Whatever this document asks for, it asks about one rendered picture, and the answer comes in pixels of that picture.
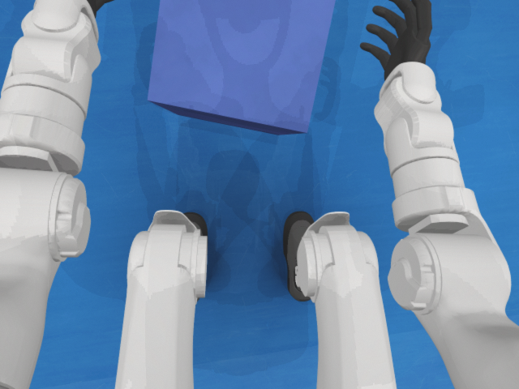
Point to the robot right forearm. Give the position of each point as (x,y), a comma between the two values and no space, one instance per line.
(424,166)

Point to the right robot foot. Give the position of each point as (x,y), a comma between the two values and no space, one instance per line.
(296,225)

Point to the robot left forearm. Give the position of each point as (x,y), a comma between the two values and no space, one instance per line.
(45,95)

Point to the robot right hand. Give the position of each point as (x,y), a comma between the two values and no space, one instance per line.
(412,44)

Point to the robot left hand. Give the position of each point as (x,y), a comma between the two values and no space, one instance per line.
(97,4)

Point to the left robot upper arm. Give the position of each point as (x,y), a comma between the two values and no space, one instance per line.
(44,219)

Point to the right robot upper arm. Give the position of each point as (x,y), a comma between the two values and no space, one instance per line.
(458,285)

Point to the left robot shin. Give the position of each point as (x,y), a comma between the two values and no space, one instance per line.
(139,244)

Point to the carton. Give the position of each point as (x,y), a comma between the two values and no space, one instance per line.
(253,64)

